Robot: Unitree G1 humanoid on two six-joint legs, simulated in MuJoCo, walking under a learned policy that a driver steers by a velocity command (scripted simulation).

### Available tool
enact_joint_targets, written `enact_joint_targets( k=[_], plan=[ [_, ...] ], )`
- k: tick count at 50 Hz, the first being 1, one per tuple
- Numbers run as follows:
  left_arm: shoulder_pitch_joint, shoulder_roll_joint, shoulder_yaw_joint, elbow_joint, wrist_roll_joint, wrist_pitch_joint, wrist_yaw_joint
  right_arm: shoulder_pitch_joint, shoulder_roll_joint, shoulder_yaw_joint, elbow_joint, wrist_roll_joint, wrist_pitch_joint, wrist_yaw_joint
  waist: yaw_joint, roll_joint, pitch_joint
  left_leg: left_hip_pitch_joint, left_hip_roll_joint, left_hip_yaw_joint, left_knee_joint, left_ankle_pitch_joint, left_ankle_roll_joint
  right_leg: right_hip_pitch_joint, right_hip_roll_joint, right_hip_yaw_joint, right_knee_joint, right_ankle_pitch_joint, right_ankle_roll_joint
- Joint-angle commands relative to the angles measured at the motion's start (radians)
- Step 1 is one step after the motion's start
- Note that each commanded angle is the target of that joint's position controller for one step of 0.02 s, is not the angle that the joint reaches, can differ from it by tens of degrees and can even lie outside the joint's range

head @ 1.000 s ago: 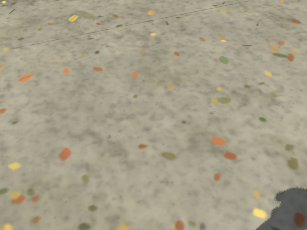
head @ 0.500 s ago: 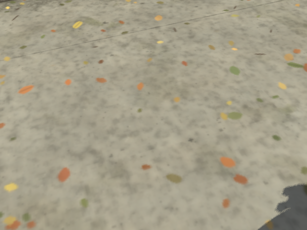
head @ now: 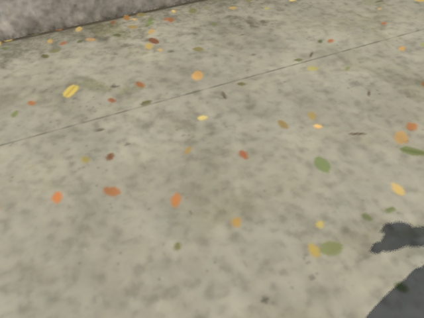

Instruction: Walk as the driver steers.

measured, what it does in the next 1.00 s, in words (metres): walks ahead: right foot, then left foot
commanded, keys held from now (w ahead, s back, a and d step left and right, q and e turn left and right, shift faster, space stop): w+shift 0.66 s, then w+e+shift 0.34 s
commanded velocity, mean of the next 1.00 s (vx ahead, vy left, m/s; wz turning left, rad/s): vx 1.00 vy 0.00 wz -0.16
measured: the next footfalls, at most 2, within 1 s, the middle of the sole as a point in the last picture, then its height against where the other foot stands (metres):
right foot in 0.24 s outside the picture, level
left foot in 0.70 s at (189, 220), level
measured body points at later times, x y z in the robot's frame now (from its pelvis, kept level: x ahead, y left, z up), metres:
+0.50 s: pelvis +0.48 -0.03 +0.00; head +0.49 -0.02 +0.45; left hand +0.39 +0.23 -0.13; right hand +0.68 -0.26 -0.09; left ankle +0.61 +0.13 -0.66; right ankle +0.40 -0.09 -0.74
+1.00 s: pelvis +0.97 +0.01 +0.00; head +0.98 +0.01 +0.45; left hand +1.18 +0.23 -0.11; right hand +0.86 -0.24 -0.14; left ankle +0.85 +0.09 -0.74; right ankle +1.12 -0.14 -0.66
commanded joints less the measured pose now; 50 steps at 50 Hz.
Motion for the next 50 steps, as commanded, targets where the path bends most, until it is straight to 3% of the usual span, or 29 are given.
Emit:
enact_joint_targets(
  k=[1,3,7,9,10,11,12,13,14,15,16,18,20,23,25,27,30,32,33,34,35,36,37,38,39,42,44,49,50],
  plan=[
    [-0.118,0.042,-0.004,-0.083,-0.006,-0.01,-0.01,-0.056,-0.091,-0.008,-0.075,0.019,-0.04,0.005,0.03,0.032,0.176,-0.234,0.212,-0.17,-0.328,0.188,0.069,0.064,-0.005,-0.065,-0.257,0.21,0.011],
    [-0.192,0.031,-0.012,-0.097,-0.016,-0.017,-0.021,-0.003,-0.103,-0.006,-0.055,0.032,-0.051,-0.002,0.002,0.025,0.169,-0.182,0.23,-0.134,-0.373,0.406,0.046,0.168,0.027,-0.115,-0.407,0.338,-0.007],
    [-0.245,0.068,-0.005,-0.1,-0.016,-0.02,-0.008,0.047,-0.153,-0.004,-0.02,0.014,-0.041,-0.02,-0.01,0.068,0.113,0.15,0.267,-0.075,-0.269,0.963,0.011,0.219,0.125,-0.177,-0.58,0.284,-0.047],
    [-0.139,0.113,0.013,-0.076,-0.012,-0.018,0.009,0.041,-0.2,-0.011,-0.004,-0.014,-0.019,-0.041,0.061,0.143,0.01,0.274,0.308,-0.074,-0.045,1.315,-0.003,0.325,0.197,-0.175,-0.587,0.106,-0.069],
    [0.023,0.151,0.031,-0.029,-0.016,-0.018,0.022,0.021,-0.22,-0.017,0.0,-0.03,-0.002,-0.052,0.138,0.166,-0.074,0.276,0.325,-0.076,0.153,1.37,-0.003,0.473,0.214,-0.152,-0.588,0.027,-0.088],
    [0.239,0.183,0.05,0.043,-0.016,-0.016,0.038,-0.033,-0.233,-0.023,-0.008,-0.036,0.012,-0.057,0.242,0.158,-0.161,0.198,0.312,-0.054,0.418,1.27,0.001,0.683,0.194,-0.13,-0.641,0.001,-0.111],
    [0.423,0.252,0.077,0.083,0.004,-0.011,0.058,-0.058,-0.18,-0.013,-0.034,-0.039,0.01,-0.053,0.294,0.097,-0.269,-0.039,0.254,-0.051,0.774,0.915,0.017,0.947,0.023,0.046,-0.559,-0.256,-0.145],
    [0.382,0.309,0.097,0.08,0.022,-0.011,0.052,0.07,-0.007,0.023,-0.075,0.027,-0.013,-0.019,0.13,-0.288,-0.403,-0.511,0.038,-0.113,1.203,-0.107,-0.041,1.263,-0.273,0.681,-0.7,-0.488,-0.297],
    [0.321,0.246,0.1,0.077,0.004,-0.01,0.031,-0.02,-0.117,0.01,-0.085,0.028,-0.025,-0.028,0.168,-0.109,-0.352,-0.667,0.081,-0.2,1.238,-0.087,0.0,1.22,-0.24,0.778,-0.831,-0.521,-0.299],
    [0.255,0.194,0.089,0.089,-0.001,-0.021,0.028,-0.161,-0.128,0.008,-0.121,0.026,-0.03,-0.031,0.15,-0.023,-0.171,-0.711,0.142,-0.195,1.174,0.004,0.009,1.061,-0.208,0.59,-0.858,-0.406,-0.263],
    [0.237,0.133,0.078,0.112,0.002,-0.03,0.025,-0.195,-0.109,0.016,-0.133,0.017,-0.031,-0.026,0.11,0.074,-0.067,-0.671,0.176,-0.189,1.092,0.028,0.013,0.885,-0.178,0.48,-0.895,-0.291,-0.233],
    [0.227,0.069,0.054,0.149,0.003,-0.045,0.035,-0.204,-0.064,0.027,-0.149,-0.021,0.0,-0.002,0.025,0.066,0.012,-0.577,0.218,-0.2,0.996,0.031,-0.004,0.66,-0.093,0.331,-0.944,-0.248,-0.169],
    [0.249,0.075,0.051,0.176,-0.019,-0.063,0.036,-0.23,-0.035,0.037,-0.167,-0.036,0.025,0.018,-0.006,0.022,0.071,-0.603,0.254,-0.179,0.918,0.031,-0.03,0.577,-0.061,0.252,-1.01,-0.234,-0.154],
    [0.284,0.106,0.053,0.187,-0.031,-0.08,0.023,-0.422,-0.052,0.048,-0.248,-0.038,0.028,0.028,0.013,0.019,0.161,-0.674,0.283,-0.094,0.7,0.192,-0.058,0.51,-0.005,0.119,-1.096,-0.046,-0.15],
    [0.297,0.11,0.052,0.189,-0.042,-0.09,0.018,-0.514,-0.045,0.06,-0.278,-0.027,0.017,0.038,0.029,0.031,0.174,-0.555,0.262,-0.042,0.463,0.37,-0.056,0.464,0.042,0.027,-1.115,0.132,-0.121],
    [0.35,0.145,0.055,0.207,-0.055,-0.1,0.022,-0.579,-0.037,0.069,-0.292,-0.012,0.013,0.045,0.056,0.019,0.173,-0.438,0.224,0.006,0.327,0.503,-0.034,0.501,0.013,0.008,-1.18,0.294,-0.106],
    [0.395,0.179,0.054,0.232,-0.044,-0.09,0.031,-0.611,-0.079,0.059,-0.297,-0.015,0.011,0.031,0.065,-0.014,0.137,-0.439,0.161,0.044,0.216,0.475,0.003,0.772,-0.015,-0.041,-1.1,0.676,-0.076],
    [0.402,0.224,0.06,0.243,-0.02,-0.069,0.048,-0.515,-0.123,0.04,-0.274,-0.024,0.01,0.014,0.003,-0.077,0.025,-0.324,0.083,0.055,0.214,0.313,0.027,0.899,-0.05,-0.053,-0.881,1.033,-0.059],
    [0.383,0.247,0.066,0.245,-0.006,-0.053,0.061,-0.35,-0.161,0.021,-0.226,-0.022,0.011,0.001,-0.079,-0.104,-0.066,-0.161,0.06,0.031,0.22,0.231,0.044,0.895,-0.066,-0.054,-0.68,1.098,-0.052],
    [0.348,0.251,0.067,0.24,-0.002,-0.039,0.068,-0.142,-0.196,-0.001,-0.158,-0.024,0.014,-0.018,-0.178,-0.088,-0.153,0.063,0.086,-0.007,0.191,0.188,0.059,0.797,-0.048,-0.054,-0.406,0.986,-0.046],
    [0.353,0.174,0.052,0.215,0.005,-0.039,0.065,0.028,-0.276,-0.03,-0.127,-0.042,0.018,-0.039,-0.214,-0.011,-0.27,0.306,0.288,-0.225,0.253,-0.077,0.076,0.576,0.012,-0.049,-0.047,0.605,-0.058],
    [0.498,0.014,0.018,0.181,-0.066,-0.052,0.044,-0.011,-0.323,-0.046,-0.138,-0.063,0.015,-0.029,-0.06,0.335,-0.443,0.584,0.592,-0.822,0.073,-0.313,0.195,0.184,0.195,0.008,0.391,-0.323,-0.016],
    [0.403,0.131,0.038,0.171,-0.066,-0.057,0.057,-0.082,-0.262,-0.051,-0.144,-0.04,0.02,-0.012,-0.083,0.168,-0.387,0.509,0.552,-0.873,-0.052,-0.387,0.179,0.055,0.142,0.074,0.423,-0.254,-0.052],
    [0.264,0.147,0.043,0.146,-0.062,-0.055,0.058,-0.16,-0.184,-0.035,-0.137,-0.038,0.006,-0.012,-0.07,0.073,-0.183,0.326,0.513,-0.661,-0.069,-0.282,0.138,0.021,0.084,0.067,0.353,-0.151,-0.054],
    [0.235,0.123,0.038,0.141,-0.055,-0.052,0.051,-0.186,-0.132,-0.026,-0.117,-0.04,-0.005,-0.01,-0.037,0.003,-0.075,0.154,0.481,-0.531,-0.107,-0.131,0.107,0.063,0.047,0.062,0.278,-0.119,-0.058],
    [0.238,0.055,0.033,0.129,-0.017,0.005,0.017,-0.175,-0.06,-0.004,-0.062,-0.024,-0.03,-0.011,0.05,0.058,0.027,-0.078,0.404,-0.272,-0.177,0.027,0.026,0.154,-0.011,0.065,0.201,-0.106,-0.043],
    [0.152,0.039,0.031,0.086,-0.014,0.03,0.003,-0.169,-0.063,-0.005,-0.042,0.002,-0.044,-0.008,0.066,0.075,0.082,-0.102,0.376,-0.134,-0.217,0.127,-0.014,0.074,-0.034,0.039,0.158,-0.063,-0.029],
    [-0.043,0.032,0.016,0.005,-0.034,0.029,-0.017,-0.139,-0.071,0.003,-0.03,-0.004,-0.058,-0.009,0.054,0.059,0.136,-0.099,0.259,0.166,-0.237,0.584,-0.098,0.078,0.035,-0.121,-0.143,0.215,-0.048],
    [-0.085,0.025,0.008,-0.024,-0.031,0.023,-0.023,-0.122,-0.095,0.002,-0.027,-0.001,-0.059,-0.016,0.057,0.071,0.164,-0.085,0.286,0.184,-0.231,0.685,-0.107,0.097,0.032,-0.147,-0.253,0.234,-0.06]
  ],
)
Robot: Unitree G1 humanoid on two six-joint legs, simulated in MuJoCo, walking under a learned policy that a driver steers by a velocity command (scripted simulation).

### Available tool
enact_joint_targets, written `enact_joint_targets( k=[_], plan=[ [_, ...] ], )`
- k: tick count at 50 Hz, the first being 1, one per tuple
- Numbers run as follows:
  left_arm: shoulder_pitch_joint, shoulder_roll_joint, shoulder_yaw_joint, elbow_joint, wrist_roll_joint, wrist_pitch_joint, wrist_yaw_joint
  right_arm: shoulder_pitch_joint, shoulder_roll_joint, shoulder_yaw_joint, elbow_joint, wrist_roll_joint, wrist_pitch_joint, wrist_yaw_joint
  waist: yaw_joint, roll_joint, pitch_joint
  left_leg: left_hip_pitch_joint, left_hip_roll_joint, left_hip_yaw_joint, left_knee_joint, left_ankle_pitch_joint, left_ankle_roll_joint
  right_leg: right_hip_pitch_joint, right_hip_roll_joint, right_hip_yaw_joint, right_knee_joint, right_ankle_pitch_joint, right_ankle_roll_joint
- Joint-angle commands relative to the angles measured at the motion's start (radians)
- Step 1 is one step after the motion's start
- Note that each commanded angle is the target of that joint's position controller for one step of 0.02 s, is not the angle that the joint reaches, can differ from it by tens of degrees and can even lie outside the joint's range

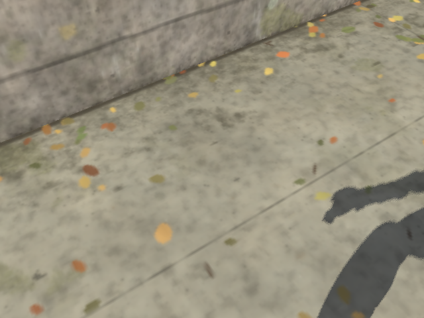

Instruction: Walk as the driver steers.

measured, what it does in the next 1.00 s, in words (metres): walks ahead, turning right: right foot, then left foot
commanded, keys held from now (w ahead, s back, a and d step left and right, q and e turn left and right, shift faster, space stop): w+e+shift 1.00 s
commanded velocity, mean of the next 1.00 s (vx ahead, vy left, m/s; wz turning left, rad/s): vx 1.00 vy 0.00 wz -0.94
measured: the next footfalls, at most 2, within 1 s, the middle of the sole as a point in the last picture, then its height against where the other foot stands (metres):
right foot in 0.16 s outside the picture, level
left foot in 0.58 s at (218, 230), level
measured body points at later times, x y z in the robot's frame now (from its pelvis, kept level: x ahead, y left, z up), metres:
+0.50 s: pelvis +0.47 -0.05 +0.00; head +0.50 -0.06 +0.45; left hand +0.56 +0.24 -0.12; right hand +0.64 -0.34 -0.05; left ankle +0.75 +0.05 -0.68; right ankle +0.31 -0.03 -0.73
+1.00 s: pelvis +0.85 -0.24 -0.02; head +0.87 -0.27 +0.42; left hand +1.19 -0.36 -0.06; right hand +0.59 -0.33 -0.15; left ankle +0.79 +0.01 -0.72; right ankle +0.92 -0.42 -0.70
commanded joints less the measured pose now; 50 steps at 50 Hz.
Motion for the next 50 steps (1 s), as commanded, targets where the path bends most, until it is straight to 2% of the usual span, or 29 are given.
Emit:
enact_joint_targets(
  k=[1,3,4,6,7,8,9,10,11,12,15,17,19,23,25,27,28,29,30,31,32,33,34,37,42,45,46,48,50],
  plan=[
    [-0.103,-0.006,-0.02,-0.089,0.002,-0.013,-0.019,-0.073,-0.084,0.0,-0.071,0.009,-0.025,-0.016,0.049,0.06,0.147,-0.209,0.222,0.034,-0.123,0.826,-0.04,0.159,0.05,-0.118,-0.218,0.124,-0.029],
    [-0.09,0.026,-0.013,-0.077,0.007,-0.017,-0.022,-0.047,-0.13,-0.005,-0.078,0.01,-0.012,-0.042,0.063,0.089,0.094,-0.092,0.233,0.056,-0.028,1.149,-0.056,0.251,0.135,-0.185,-0.298,0.127,-0.054],
    [-0.035,0.049,-0.006,-0.064,0.006,-0.016,-0.022,-0.049,-0.163,-0.013,-0.086,0.008,0.0,-0.059,0.101,0.117,0.048,-0.049,0.255,0.056,0.067,1.311,-0.061,0.323,0.17,-0.195,-0.316,0.091,-0.067],
    [0.262,0.124,0.029,0.014,0.003,-0.011,-0.01,-0.13,-0.229,-0.035,-0.122,-0.004,0.034,-0.075,0.26,0.165,-0.106,-0.083,0.298,0.026,0.437,1.473,-0.049,0.635,0.225,-0.163,-0.299,-0.033,-0.107],
    [0.485,0.169,0.059,0.082,0.002,-0.008,0.009,-0.198,-0.24,-0.043,-0.147,-0.017,0.05,-0.07,0.357,0.146,-0.184,-0.201,0.306,-0.009,0.755,1.336,-0.03,0.857,0.213,-0.075,-0.335,-0.126,-0.149],
    [0.486,0.199,0.085,0.099,-0.015,-0.004,0.034,-0.229,-0.192,-0.041,-0.146,-0.02,0.057,-0.046,0.33,0.015,-0.13,-0.388,0.147,-0.016,1.155,0.494,-0.019,0.934,0.16,0.035,-0.408,-0.21,-0.189],
    [0.378,0.272,0.099,0.086,-0.003,0.009,0.041,-0.199,-0.037,0.0,-0.228,-0.037,0.034,-0.033,0.157,-0.2,-0.083,-0.784,0.023,-0.109,1.485,-0.206,-0.048,1.051,0.026,0.359,-0.347,0.041,-0.272],
    [0.35,0.319,0.111,0.048,0.014,0.016,0.044,-0.2,-0.044,0.016,-0.332,-0.006,0.007,-0.026,0.138,-0.181,-0.262,-0.988,0.026,-0.312,1.516,-0.184,-0.049,1.195,-0.119,0.776,-0.633,-0.345,-0.422],
    [0.327,0.241,0.102,0.036,0.016,0.014,0.05,-0.266,-0.101,0.015,-0.329,-0.016,-0.015,-0.025,0.136,0.021,-0.14,-1.031,0.085,-0.349,1.399,-0.1,-0.038,1.076,-0.143,0.852,-0.803,-0.526,-0.363],
    [0.282,0.179,0.087,0.048,0.011,0.011,0.05,-0.293,-0.116,0.009,-0.321,-0.019,-0.017,-0.021,0.078,0.133,-0.017,-0.967,0.124,-0.341,1.287,-0.037,-0.038,0.883,-0.1,0.755,-0.835,-0.503,-0.292],
    [0.224,0.137,0.064,0.031,-0.006,-0.036,0.061,-0.282,-0.089,0.023,-0.325,-0.06,0.045,-0.016,-0.021,0.165,0.058,-0.786,0.199,-0.343,1.088,-0.044,-0.104,0.529,0.008,0.566,-0.841,-0.294,-0.264],
    [0.219,0.167,0.07,0.016,-0.008,-0.059,0.059,-0.372,-0.079,0.032,-0.372,-0.058,0.065,-0.007,-0.007,0.14,0.084,-0.722,0.215,-0.297,0.883,0.019,-0.13,0.409,0.079,0.47,-0.873,-0.207,-0.248],
    [0.253,0.172,0.076,0.016,-0.006,-0.066,0.053,-0.491,-0.06,0.044,-0.42,-0.037,0.065,0.002,0.039,0.092,0.096,-0.665,0.199,-0.274,0.674,0.209,-0.129,0.386,0.129,0.413,-0.866,-0.086,-0.213],
    [0.33,0.198,0.095,0.018,-0.018,-0.061,0.037,-0.587,-0.068,0.048,-0.467,-0.008,0.059,0.005,0.129,-0.004,0.029,-0.6,0.12,-0.257,0.409,0.413,-0.088,0.577,0.12,0.426,-0.801,0.145,-0.145],
    [0.314,0.206,0.1,0.007,-0.015,-0.057,0.045,-0.577,-0.093,0.041,-0.476,-0.007,0.054,0.001,0.116,-0.02,0.012,-0.523,0.097,-0.279,0.298,0.391,-0.074,0.646,0.103,0.448,-0.74,0.204,-0.109],
    [0.275,0.254,0.109,-0.008,-0.003,-0.057,0.047,-0.397,-0.173,0.006,-0.429,-0.002,0.047,-0.018,0.023,-0.02,-0.109,-0.301,0.045,-0.285,0.287,0.25,-0.056,0.702,0.107,0.453,-0.516,0.446,-0.061],
    [0.218,0.282,0.113,-0.019,0.001,-0.061,0.042,-0.195,-0.214,-0.016,-0.384,0.0,0.043,-0.034,-0.105,-0.01,-0.207,-0.084,0.061,-0.275,0.296,0.18,-0.047,0.634,0.137,0.424,-0.284,0.453,-0.039],
    [0.177,0.194,0.088,-0.049,0.004,-0.073,0.039,0.034,-0.282,-0.043,-0.346,-0.021,0.04,-0.057,-0.199,0.053,-0.332,0.171,0.216,-0.42,0.326,-0.087,-0.023,0.471,0.184,0.369,0.037,0.236,-0.026],
    [0.289,0.009,0.04,-0.099,-0.041,-0.074,0.042,0.03,-0.356,-0.056,-0.346,-0.075,0.038,-0.055,-0.078,0.379,-0.435,0.383,0.532,-0.944,0.147,-0.386,0.048,0.155,0.293,0.258,0.342,-0.573,0.002],
    [0.286,0.078,0.027,-0.112,-0.029,-0.061,0.05,-0.087,-0.317,-0.065,-0.36,-0.054,0.047,-0.043,-0.035,0.4,-0.402,0.288,0.547,-1.206,0.004,-0.592,0.093,0.022,0.215,0.201,0.438,-0.479,-0.016],
    [0.19,0.138,0.039,-0.096,-0.002,-0.044,0.049,-0.19,-0.204,-0.043,-0.378,-0.042,0.053,-0.039,-0.038,0.232,-0.23,0.126,0.48,-1.008,0.002,-0.575,0.083,-0.002,0.147,0.166,0.42,-0.363,-0.013],
    [0.147,0.149,0.042,-0.099,0.013,-0.034,0.035,-0.214,-0.151,-0.031,-0.362,-0.037,0.057,-0.034,-0.029,0.116,-0.139,0.006,0.432,-0.816,0.022,-0.369,0.071,0.019,0.107,0.144,0.369,-0.307,-0.004],
    [0.101,0.137,0.041,-0.109,0.023,-0.023,0.018,-0.186,-0.131,-0.024,-0.33,-0.038,0.058,-0.033,-0.027,0.081,-0.088,-0.073,0.385,-0.671,0.016,-0.196,0.05,0.04,0.078,0.141,0.339,-0.299,0.001],
    [0.051,0.058,0.016,-0.17,0.028,0.015,-0.014,-0.113,-0.079,-0.01,-0.241,-0.01,0.031,-0.016,0.019,0.131,-0.011,-0.168,0.355,-0.451,-0.025,0.037,0.02,0.005,0.022,0.133,0.321,-0.278,0.012],
    [-0.094,0.07,-0.001,-0.259,0.017,0.03,-0.031,-0.148,-0.11,-0.013,-0.214,-0.011,-0.003,-0.006,0.061,0.111,0.078,-0.257,0.311,-0.145,-0.116,0.333,0.0,0.004,0.013,0.069,0.124,-0.052,0.018],
    [-0.213,0.065,-0.012,-0.285,0.023,0.026,-0.052,-0.068,-0.143,-0.02,-0.177,-0.012,-0.001,-0.015,0.024,0.063,0.139,-0.192,0.276,-0.014,-0.148,0.516,-0.028,0.069,0.049,-0.059,-0.12,-0.004,-0.022],
    [-0.232,0.057,-0.016,-0.284,0.021,0.023,-0.055,-0.045,-0.157,-0.021,-0.17,-0.013,0.003,-0.02,0.019,0.062,0.138,-0.158,0.27,0.02,-0.123,0.694,-0.042,0.118,0.077,-0.104,-0.181,-0.015,-0.042],
    [-0.197,0.069,-0.011,-0.264,0.019,0.019,-0.046,-0.009,-0.205,-0.03,-0.169,-0.011,0.02,-0.035,0.049,0.106,0.076,-0.053,0.285,0.047,0.012,1.185,-0.055,0.227,0.158,-0.169,-0.236,-0.072,-0.075],
    [0.004,0.123,0.014,-0.208,0.016,0.015,-0.026,-0.037,-0.269,-0.048,-0.182,-0.016,0.053,-0.051,0.17,0.154,-0.047,-0.024,0.334,0.033,0.308,1.447,-0.048,0.445,0.219,-0.158,-0.255,-0.185,-0.109]
  ],
)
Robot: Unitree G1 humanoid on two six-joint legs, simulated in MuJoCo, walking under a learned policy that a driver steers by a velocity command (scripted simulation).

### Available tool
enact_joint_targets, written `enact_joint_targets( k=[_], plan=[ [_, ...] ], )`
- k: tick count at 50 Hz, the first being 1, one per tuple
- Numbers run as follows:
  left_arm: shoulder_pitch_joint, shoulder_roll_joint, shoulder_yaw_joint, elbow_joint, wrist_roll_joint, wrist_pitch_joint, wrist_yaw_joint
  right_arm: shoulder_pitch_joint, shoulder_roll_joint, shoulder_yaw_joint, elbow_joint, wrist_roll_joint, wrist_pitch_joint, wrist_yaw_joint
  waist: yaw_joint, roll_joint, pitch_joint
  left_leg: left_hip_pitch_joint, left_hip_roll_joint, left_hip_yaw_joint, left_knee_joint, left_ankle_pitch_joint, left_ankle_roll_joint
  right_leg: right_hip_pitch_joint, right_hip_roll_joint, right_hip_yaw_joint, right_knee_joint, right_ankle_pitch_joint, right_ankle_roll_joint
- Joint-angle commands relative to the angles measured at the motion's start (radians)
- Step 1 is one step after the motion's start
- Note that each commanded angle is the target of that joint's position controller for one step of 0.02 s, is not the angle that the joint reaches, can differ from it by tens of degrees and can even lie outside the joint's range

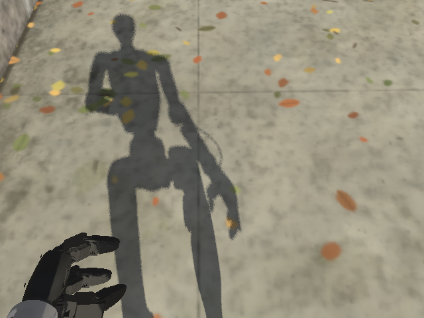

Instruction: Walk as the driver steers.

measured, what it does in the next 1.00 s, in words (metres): walks ahead, turning right: right foot, then left foot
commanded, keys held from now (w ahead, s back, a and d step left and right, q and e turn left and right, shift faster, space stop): w+e+shift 0.02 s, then w+shift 0.50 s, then w+e+shift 0.48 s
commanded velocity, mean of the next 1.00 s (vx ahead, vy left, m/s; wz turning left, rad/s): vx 1.00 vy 0.00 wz -0.53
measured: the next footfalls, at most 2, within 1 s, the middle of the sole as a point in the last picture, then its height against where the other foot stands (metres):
right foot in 0.04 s outside the picture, level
left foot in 0.48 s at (189, 243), level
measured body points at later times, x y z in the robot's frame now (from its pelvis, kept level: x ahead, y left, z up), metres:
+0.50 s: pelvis +0.48 -0.01 +0.00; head +0.51 -0.02 +0.45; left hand +0.49 +0.28 -0.12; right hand +0.65 -0.28 -0.08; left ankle +0.66 +0.05 -0.71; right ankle +0.20 -0.02 -0.68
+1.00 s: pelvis +0.94 -0.16 -0.01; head +0.96 -0.18 +0.44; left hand +1.21 -0.02 -0.11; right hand +0.81 -0.39 -0.15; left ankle +0.74 +0.06 -0.59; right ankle +1.02 -0.23 -0.71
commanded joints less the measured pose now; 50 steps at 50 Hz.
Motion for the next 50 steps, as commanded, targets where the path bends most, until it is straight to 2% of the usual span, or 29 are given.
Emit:
enact_joint_targets(
  k=[1,2,3,4,5,6,7,8,9,10,14,17,20,22,23,24,25,26,27,29,31,34,40,44,46,47,48,49,50],
  plan=[
    [0.409,0.138,0.063,0.073,-0.006,-0.012,0.03,-0.134,-0.28,-0.063,-0.115,-0.004,0.023,-0.02,0.302,0.166,-0.151,-0.264,0.265,-0.07,0.533,1.564,0.102,0.585,0.121,-0.012,-0.039,-0.124,-0.071],
    [0.566,0.173,0.094,0.141,-0.004,-0.015,0.055,-0.153,-0.258,-0.061,-0.127,-0.009,0.029,-0.012,0.35,0.105,-0.21,-0.472,0.218,-0.077,0.86,1.178,0.105,0.863,0.104,0.094,-0.141,-0.147,-0.102],
    [0.473,0.252,0.118,0.141,-0.021,-0.006,0.076,-0.149,-0.119,-0.032,-0.177,-0.021,0.025,0.006,0.215,-0.155,-0.159,-0.801,0.031,-0.093,1.228,0.032,0.086,0.981,-0.097,0.406,-0.153,-0.087,-0.128],
    [0.457,0.321,0.125,0.086,0.009,0.007,0.076,-0.133,-0.131,-0.025,-0.289,0.012,0.006,0.007,0.17,-0.155,-0.353,-1.076,-0.038,-0.306,1.432,-0.049,0.065,1.197,-0.274,0.909,-0.356,-0.203,-0.303],
    [0.505,0.263,0.124,0.1,0.004,0.007,0.092,-0.237,-0.161,-0.021,-0.298,0.01,-0.018,0.008,0.211,0.015,-0.291,-1.142,0.02,-0.386,1.37,0.069,0.072,1.122,-0.284,0.923,-0.483,-0.253,-0.264],
    [0.477,0.214,0.112,0.133,-0.001,-0.006,0.102,-0.236,-0.15,-0.013,-0.284,0.015,-0.026,0.008,0.157,0.078,-0.133,-1.125,0.065,-0.379,1.264,0.121,0.078,0.948,-0.268,0.83,-0.517,-0.215,-0.229],
    [0.448,0.177,0.1,0.148,-0.001,-0.025,0.107,-0.25,-0.136,-0.007,-0.27,-0.001,-0.02,0.007,0.107,0.142,-0.056,-1.051,0.102,-0.377,1.175,0.122,0.074,0.778,-0.223,0.738,-0.524,-0.137,-0.192],
    [0.394,0.143,0.086,0.145,-0.001,-0.042,0.113,-0.224,-0.116,-0.002,-0.248,-0.02,-0.002,0.011,0.057,0.173,-0.036,-0.963,0.125,-0.384,1.114,0.114,0.074,0.659,-0.158,0.628,-0.535,-0.094,-0.151],
    [0.39,0.119,0.071,0.149,-0.007,-0.059,0.114,-0.178,-0.104,0.003,-0.243,-0.03,0.021,0.02,0.023,0.122,-0.031,-0.905,0.139,-0.385,1.062,0.1,0.059,0.567,-0.158,0.599,-0.556,-0.04,-0.162],
    [0.409,0.092,0.061,0.167,-0.016,-0.075,0.109,-0.2,-0.099,0.004,-0.245,-0.034,0.035,0.027,0.02,0.123,-0.005,-0.894,0.155,-0.383,1.002,0.078,0.047,0.51,-0.136,0.564,-0.572,-0.004,-0.159],
    [0.469,0.107,0.066,0.205,-0.027,-0.106,0.089,-0.445,-0.056,0.026,-0.329,-0.014,0.035,0.05,0.083,0.071,0.091,-0.9,0.144,-0.309,0.625,0.369,0.061,0.438,-0.029,0.375,-0.664,0.147,-0.1],
    [0.529,0.12,0.067,0.234,-0.049,-0.123,0.08,-0.527,-0.046,0.03,-0.341,0.009,0.026,0.063,0.131,0.047,0.07,-0.757,0.081,-0.264,0.408,0.646,0.111,0.494,-0.048,0.336,-0.729,0.321,-0.046],
    [0.56,0.158,0.069,0.267,-0.035,-0.122,0.089,-0.557,-0.082,0.018,-0.345,0.009,0.024,0.053,0.136,0.018,0.038,-0.733,0.006,-0.233,0.303,0.605,0.159,0.721,-0.085,0.3,-0.655,0.674,-0.008],
    [0.557,0.204,0.077,0.281,-0.01,-0.11,0.103,-0.438,-0.137,-0.008,-0.316,0.005,0.023,0.037,0.06,-0.045,-0.067,-0.608,-0.065,-0.239,0.302,0.439,0.184,0.839,-0.125,0.295,-0.446,1.003,0.022],
    [0.533,0.223,0.082,0.284,0.009,-0.097,0.111,-0.275,-0.174,-0.027,-0.268,0.01,0.025,0.023,-0.024,-0.063,-0.151,-0.461,-0.082,-0.252,0.313,0.343,0.199,0.834,-0.135,0.292,-0.253,1.058,0.029],
    [0.465,0.218,0.081,0.275,0.022,-0.086,0.116,-0.051,-0.206,-0.045,-0.203,0.007,0.029,0.005,-0.153,-0.046,-0.225,-0.231,-0.042,-0.274,0.301,0.288,0.216,0.701,-0.104,0.258,0.028,0.939,0.037],
    [0.484,0.113,0.053,0.245,0.009,-0.093,0.112,0.098,-0.293,-0.073,-0.172,-0.02,0.032,-0.015,-0.172,0.107,-0.331,0.018,0.159,-0.514,0.325,0.001,0.271,0.435,-0.002,0.203,0.467,0.492,0.055],
    [0.598,0.028,0.032,0.217,-0.045,-0.111,0.092,0.048,-0.317,-0.081,-0.164,-0.026,0.028,0.008,-0.036,0.424,-0.456,0.177,0.369,-1.151,0.098,-0.13,0.389,0.13,0.179,0.272,0.752,-0.343,0.09],
    [0.511,0.085,0.03,0.219,-0.027,-0.107,0.105,-0.091,-0.227,-0.072,-0.192,-0.018,0.028,0.025,-0.028,0.208,-0.304,0.075,0.336,-1.11,0.039,-0.212,0.373,0.0,0.075,0.301,0.772,-0.277,0.058],
    [0.394,0.083,0.024,0.203,-0.016,-0.095,0.091,-0.186,-0.106,-0.044,-0.178,-0.018,0.015,0.03,0.019,-0.016,-0.089,-0.242,0.294,-0.827,-0.017,-0.078,0.32,0.026,-0.026,0.274,0.638,-0.178,0.056],
    [0.401,0.038,0.013,0.191,0.002,-0.06,0.066,-0.181,-0.074,-0.027,-0.132,-0.018,-0.003,0.026,0.079,0.035,-0.013,-0.423,0.247,-0.657,-0.08,0.003,0.267,0.085,-0.066,0.278,0.581,-0.179,0.069],
    [0.315,0.016,0.004,0.152,-0.002,-0.026,0.047,-0.174,-0.094,-0.03,-0.093,0.008,-0.038,0.037,0.108,0.068,0.074,-0.501,0.215,-0.45,-0.183,0.156,0.22,0.012,-0.105,0.254,0.485,-0.097,0.091],
    [0.068,-0.007,-0.009,0.067,-0.013,-0.041,0.013,-0.116,-0.106,-0.023,-0.056,0.023,-0.065,0.03,0.068,0.052,0.123,-0.426,0.13,-0.103,-0.247,0.693,0.136,0.078,-0.072,0.057,0.023,0.232,0.053],
    [0.117,0.033,0.005,0.091,-0.008,-0.045,0.02,-0.075,-0.184,-0.035,-0.052,0.017,-0.035,-0.009,0.115,0.131,0.023,-0.139,0.17,-0.048,-0.016,1.454,0.091,0.179,0.06,-0.061,-0.089,0.15,-0.002],
    [0.399,0.106,0.039,0.169,-0.018,-0.047,0.035,-0.139,-0.24,-0.053,-0.077,-0.005,0.01,-0.03,0.265,0.175,-0.139,-0.144,0.206,-0.064,0.366,1.632,0.1,0.473,0.13,-0.043,-0.082,0.019,-0.033],
    [0.625,0.15,0.07,0.239,-0.019,-0.047,0.05,-0.195,-0.253,-0.059,-0.102,-0.012,0.026,-0.031,0.36,0.159,-0.233,-0.253,0.209,-0.087,0.675,1.524,0.114,0.716,0.128,0.029,-0.138,-0.032,-0.068],
    [0.647,0.187,0.099,0.259,-0.024,-0.034,0.077,-0.212,-0.208,-0.055,-0.104,-0.019,0.024,-0.013,0.33,0.056,-0.205,-0.487,0.1,-0.102,1.013,0.769,0.11,0.869,0.06,0.171,-0.154,-0.151,-0.097],
    [0.538,0.304,0.126,0.225,0.003,-0.012,0.084,-0.162,-0.074,-0.022,-0.206,-0.007,0.006,0.008,0.16,-0.233,-0.236,-0.954,-0.076,-0.18,1.408,-0.079,0.04,1.117,-0.184,0.681,-0.203,-0.028,-0.282],
    [0.573,0.307,0.136,0.2,0.002,-0.007,0.089,-0.252,-0.1,-0.005,-0.271,0.015,-0.02,0.006,0.217,-0.085,-0.353,-1.129,-0.058,-0.388,1.446,-0.028,0.058,1.207,-0.248,0.944,-0.404,-0.208,-0.348]
  ],
)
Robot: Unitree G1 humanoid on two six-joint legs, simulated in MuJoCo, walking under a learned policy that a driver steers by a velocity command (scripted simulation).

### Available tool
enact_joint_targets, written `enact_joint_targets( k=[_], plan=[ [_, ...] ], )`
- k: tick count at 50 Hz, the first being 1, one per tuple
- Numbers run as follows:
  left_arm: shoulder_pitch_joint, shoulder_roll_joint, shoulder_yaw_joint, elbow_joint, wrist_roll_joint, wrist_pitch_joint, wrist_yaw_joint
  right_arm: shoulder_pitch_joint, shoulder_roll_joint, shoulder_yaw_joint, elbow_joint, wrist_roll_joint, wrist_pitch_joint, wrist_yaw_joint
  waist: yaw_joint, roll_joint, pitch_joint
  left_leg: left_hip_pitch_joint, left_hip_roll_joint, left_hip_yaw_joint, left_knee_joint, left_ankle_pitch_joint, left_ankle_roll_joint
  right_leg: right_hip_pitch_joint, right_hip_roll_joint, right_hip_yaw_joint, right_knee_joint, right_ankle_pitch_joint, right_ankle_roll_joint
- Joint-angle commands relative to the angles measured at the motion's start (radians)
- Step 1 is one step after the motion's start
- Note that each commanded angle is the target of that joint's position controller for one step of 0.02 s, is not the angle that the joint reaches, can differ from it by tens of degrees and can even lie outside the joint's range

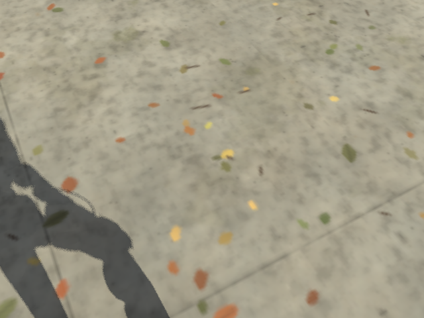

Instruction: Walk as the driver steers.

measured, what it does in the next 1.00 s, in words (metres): walks ahead: left foot, then right foot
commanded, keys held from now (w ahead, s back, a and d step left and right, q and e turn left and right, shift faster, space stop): w+e+shift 0.22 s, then w+q+shift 0.78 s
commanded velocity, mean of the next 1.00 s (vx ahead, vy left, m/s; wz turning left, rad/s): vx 1.00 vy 0.00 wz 0.13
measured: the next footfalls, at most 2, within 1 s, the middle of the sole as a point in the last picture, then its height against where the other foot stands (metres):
left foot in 0.38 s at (194, 267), level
right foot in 0.78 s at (275, 186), level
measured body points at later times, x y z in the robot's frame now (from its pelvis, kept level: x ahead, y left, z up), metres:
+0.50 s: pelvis +0.50 +0.02 +0.03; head +0.52 +0.00 +0.48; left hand +0.66 +0.28 -0.08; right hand +0.51 -0.28 -0.09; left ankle +0.57 +0.10 -0.70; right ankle +0.31 -0.04 -0.57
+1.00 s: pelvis +0.95 -0.06 +0.04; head +0.97 -0.06 +0.49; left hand +0.92 +0.25 -0.07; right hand +1.19 -0.30 -0.04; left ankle +0.98 +0.05 -0.61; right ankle +0.88 -0.19 -0.70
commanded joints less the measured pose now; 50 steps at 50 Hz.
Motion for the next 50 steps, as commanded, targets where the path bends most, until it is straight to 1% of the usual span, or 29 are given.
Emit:
enact_joint_targets(
  k=[1,2,5,7,9,13,15,17,18,19,20,21,22,23,24,25,28,31,33,35,37,38,39,40,41,42,43,47,50],
  plan=[
    [0.328,0.266,0.105,0.039,0.002,0.021,0.04,-0.191,-0.139,-0.004,-0.242,0.011,-0.07,0.007,0.119,0.034,-0.221,-0.897,-0.011,-0.24,0.459,0.006,0.022,0.894,-0.367,0.879,-0.437,-0.11,-0.264],
    [0.296,0.214,0.093,0.057,-0.004,0.014,0.043,-0.201,-0.139,-0.002,-0.239,0.006,-0.076,0.009,0.055,0.103,-0.101,-0.841,0.029,-0.233,0.329,0.043,0.025,0.708,-0.329,0.79,-0.466,-0.059,-0.21],
    [0.22,0.14,0.059,0.042,-0.018,-0.026,0.049,-0.178,-0.129,0.007,-0.233,-0.042,-0.014,0.016,-0.053,0.112,-0.008,-0.667,0.087,-0.225,0.147,-0.003,-0.023,0.366,-0.209,0.591,-0.486,0.097,-0.165],
    [0.208,0.165,0.062,0.03,-0.019,-0.045,0.041,-0.273,-0.112,0.017,-0.283,-0.042,0.007,0.027,-0.047,0.078,0.041,-0.61,0.098,-0.179,-0.045,0.04,-0.047,0.211,-0.15,0.524,-0.537,0.115,-0.156],
    [0.217,0.174,0.07,0.029,-0.014,-0.052,0.034,-0.39,-0.086,0.032,-0.334,-0.023,0.004,0.036,-0.012,0.038,0.07,-0.538,0.079,-0.152,-0.244,0.259,-0.052,0.135,-0.104,0.484,-0.555,0.197,-0.122],
    [0.307,0.171,0.074,0.065,-0.036,-0.06,0.02,-0.44,-0.087,0.035,-0.344,-0.001,-0.01,0.041,0.072,-0.008,0.016,-0.411,0.024,-0.109,-0.517,0.576,0.012,0.295,-0.131,0.444,-0.556,0.436,-0.046],
    [0.334,0.183,0.071,0.084,-0.026,-0.066,0.027,-0.43,-0.11,0.023,-0.334,-0.002,-0.015,0.034,0.082,-0.012,-0.009,-0.414,-0.011,-0.086,-0.584,0.55,0.06,0.474,-0.166,0.405,-0.496,0.684,-0.014],
    [0.337,0.236,0.08,0.099,0.001,-0.065,0.038,-0.265,-0.184,-0.013,-0.289,-0.001,-0.024,0.015,-0.003,-0.062,-0.105,-0.301,-0.071,-0.073,-0.59,0.368,0.108,0.631,-0.211,0.382,-0.244,1.026,0.032],
    [0.289,0.249,0.083,0.098,0.021,-0.056,0.043,-0.063,-0.215,-0.035,-0.228,0.006,-0.022,0.002,-0.121,-0.071,-0.189,-0.13,-0.078,-0.06,-0.593,0.311,0.124,0.601,-0.195,0.335,-0.015,1.057,0.054],
    [0.232,0.204,0.071,0.081,0.037,-0.053,0.05,0.165,-0.266,-0.057,-0.17,0.004,-0.015,-0.013,-0.236,-0.051,-0.278,0.121,0.009,-0.152,-0.508,0.163,0.153,0.413,-0.16,0.295,0.317,0.887,0.069],
    [0.367,0.05,0.033,0.028,-0.022,-0.063,0.034,0.2,-0.397,-0.093,-0.149,-0.03,-0.016,-0.005,-0.127,0.372,-0.41,0.398,0.293,-0.778,-0.646,-0.052,0.344,0.027,0.044,0.22,0.8,0.067,0.149],
    [0.317,0.09,0.019,0.03,0.003,-0.081,0.037,0.116,-0.308,-0.084,-0.148,0.006,-0.004,0.023,-0.112,0.337,-0.368,0.396,0.295,-1.104,-0.828,-0.11,0.369,-0.166,0.027,0.241,0.841,-0.179,0.126],
    [0.197,0.11,0.018,0.005,0.008,-0.081,0.037,0.001,-0.241,-0.075,-0.17,0.007,-0.008,0.031,-0.087,0.174,-0.208,0.273,0.262,-0.937,-0.824,-0.073,0.364,-0.24,-0.071,0.257,0.812,-0.086,0.125],
    [0.1,0.124,0.011,-0.017,0.026,-0.085,0.031,0.0,-0.199,-0.069,-0.152,0.014,-0.01,0.038,-0.095,0.028,-0.158,0.157,0.224,-0.825,-0.822,0.027,0.344,-0.21,-0.105,0.243,0.737,-0.059,0.129],
    [0.03,0.113,0.007,-0.049,0.039,-0.084,0.025,0.032,-0.165,-0.059,-0.122,0.013,-0.011,0.036,-0.084,-0.013,-0.092,0.05,0.178,-0.734,-0.829,0.113,0.322,-0.195,-0.129,0.237,0.662,-0.067,0.135],
    [0.001,0.084,-0.003,-0.087,0.054,-0.075,0.019,0.056,-0.138,-0.047,-0.088,0.014,-0.013,0.03,-0.05,0.004,-0.053,-0.038,0.138,-0.682,-0.846,0.161,0.313,-0.174,-0.142,0.232,0.601,-0.089,0.154],
    [-0.028,0.048,-0.031,-0.14,0.064,-0.05,0.007,0.076,-0.17,-0.054,-0.062,0.026,-0.028,0.021,0.003,0.054,-0.001,-0.179,0.105,-0.624,-0.908,0.205,0.327,-0.165,-0.186,0.205,0.392,-0.164,0.198],
    [-0.169,0.03,-0.06,-0.206,0.025,-0.055,-0.017,-0.002,-0.203,-0.073,-0.098,0.023,-0.027,0.019,-0.001,0.084,0.043,-0.443,0.024,-0.501,-1.004,0.245,0.282,0.102,-0.165,0.131,0.025,0.08,0.235],
    [-0.173,0.043,-0.056,-0.202,0.008,-0.052,-0.017,0.012,-0.236,-0.087,-0.104,0.036,-0.032,0.034,-0.017,0.093,0.013,-0.472,0.039,-0.507,-1.026,0.348,0.25,0.278,-0.132,0.108,-0.048,0.234,0.239],
    [-0.162,0.081,-0.04,-0.195,0.01,-0.054,0.0,0.045,-0.244,-0.094,-0.1,0.045,-0.03,0.037,-0.024,0.074,-0.012,-0.351,0.05,-0.517,-0.94,0.447,0.214,0.306,-0.13,0.128,-0.13,0.245,0.232],
    [-0.012,0.127,-0.012,-0.147,0.02,-0.061,0.024,0.067,-0.264,-0.1,-0.091,0.042,-0.025,0.034,0.046,0.024,-0.124,-0.269,0.003,-0.469,-0.645,0.688,0.17,0.474,-0.091,0.112,-0.186,0.115,0.209],
    [0.14,0.16,0.008,-0.117,0.029,-0.067,0.042,0.051,-0.257,-0.099,-0.096,0.043,-0.028,0.037,0.125,0.009,-0.215,-0.364,-0.04,-0.435,-0.397,0.654,0.146,0.671,-0.152,0.152,-0.162,0.046,0.19],
    [0.349,0.241,0.037,-0.102,0.051,-0.069,0.065,0.026,-0.151,-0.07,-0.13,0.04,-0.038,0.034,0.2,-0.11,-0.359,-0.506,-0.091,-0.362,-0.059,0.292,0.137,0.873,-0.417,0.433,-0.211,-0.334,0.15],
    [0.31,0.306,0.05,-0.105,0.057,-0.056,0.068,0.115,-0.058,-0.04,-0.193,0.076,-0.032,0.03,0.096,-0.353,-0.464,-0.723,-0.141,-0.269,0.214,-0.092,0.125,0.958,-0.638,0.974,-0.437,-0.613,0.052],
    [0.217,0.231,0.05,-0.109,0.042,-0.048,0.068,0.057,-0.114,-0.04,-0.176,0.047,-0.01,0.022,0.077,-0.224,-0.314,-0.852,-0.054,-0.24,0.3,0.005,0.139,0.838,-0.599,0.981,-0.473,-0.708,0.018],
    [0.166,0.136,0.029,-0.111,0.03,-0.053,0.063,-0.034,-0.14,-0.046,-0.173,0.023,0.002,0.028,0.082,-0.096,-0.178,-0.872,-0.011,-0.225,0.267,0.072,0.139,0.721,-0.539,0.776,-0.447,-0.541,0.036],
    [0.158,0.095,0.02,-0.088,0.03,-0.058,0.055,-0.081,-0.134,-0.047,-0.176,0.017,0.011,0.041,0.069,-0.037,-0.094,-0.845,0.019,-0.226,0.221,0.101,0.131,0.614,-0.49,0.612,-0.454,-0.315,0.053],
    [0.212,0.048,0.011,0.004,-0.002,-0.089,0.045,-0.189,-0.075,-0.032,-0.244,-0.002,0.06,0.077,0.003,-0.091,-0.002,-0.858,0.078,-0.216,0.153,0.124,0.107,0.508,-0.419,0.285,-0.508,0.099,0.109],
    [0.168,0.061,0.013,0.021,-0.001,-0.102,0.041,-0.293,-0.08,-0.019,-0.315,-0.003,0.063,0.095,-0.035,-0.083,0.016,-0.843,0.076,-0.177,0.038,0.272,0.107,0.466,-0.376,0.083,-0.555,0.301,0.134]
  ],
)
Velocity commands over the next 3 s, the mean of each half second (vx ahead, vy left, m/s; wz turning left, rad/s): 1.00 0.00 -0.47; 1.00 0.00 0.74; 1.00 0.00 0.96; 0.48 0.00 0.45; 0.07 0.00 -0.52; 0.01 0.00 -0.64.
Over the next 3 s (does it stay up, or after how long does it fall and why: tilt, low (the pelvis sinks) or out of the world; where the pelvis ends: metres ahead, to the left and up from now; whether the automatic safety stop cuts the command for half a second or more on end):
stays up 1.74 0.28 0.04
